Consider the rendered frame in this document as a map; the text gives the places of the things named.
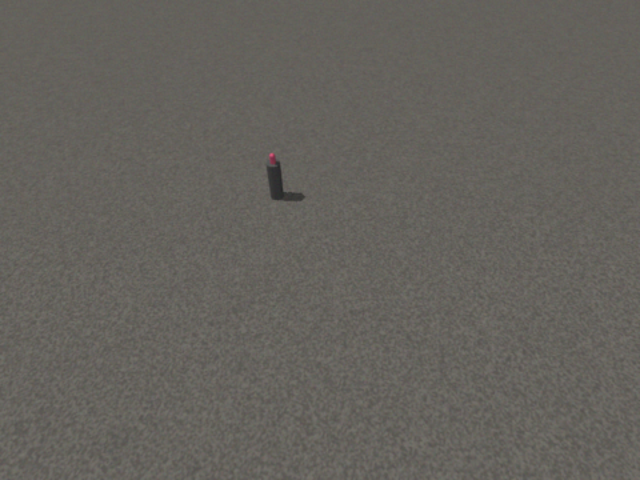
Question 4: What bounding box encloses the bottle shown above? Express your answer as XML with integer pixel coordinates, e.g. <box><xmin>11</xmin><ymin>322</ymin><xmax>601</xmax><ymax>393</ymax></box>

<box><xmin>266</xmin><ymin>153</ymin><xmax>284</xmax><ymax>200</ymax></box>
